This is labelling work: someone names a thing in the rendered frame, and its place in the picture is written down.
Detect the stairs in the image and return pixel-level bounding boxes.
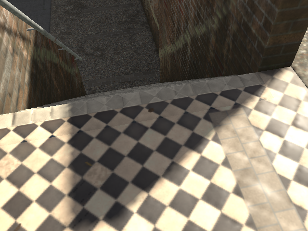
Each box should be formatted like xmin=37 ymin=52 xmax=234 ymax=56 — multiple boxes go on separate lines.
xmin=19 ymin=74 xmax=238 ymax=112

